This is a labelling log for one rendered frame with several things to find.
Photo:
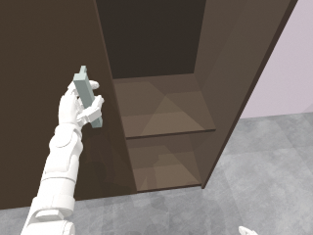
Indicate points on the left robot forearm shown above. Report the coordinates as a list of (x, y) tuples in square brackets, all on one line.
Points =
[(54, 199)]

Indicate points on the handle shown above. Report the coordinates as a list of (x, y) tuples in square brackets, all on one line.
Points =
[(85, 92)]

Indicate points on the wardrobe door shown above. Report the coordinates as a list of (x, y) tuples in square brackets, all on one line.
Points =
[(43, 44)]

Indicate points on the left robot upper arm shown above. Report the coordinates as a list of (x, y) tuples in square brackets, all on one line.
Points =
[(58, 227)]

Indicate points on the left robot hand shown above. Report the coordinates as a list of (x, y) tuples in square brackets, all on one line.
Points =
[(71, 109)]

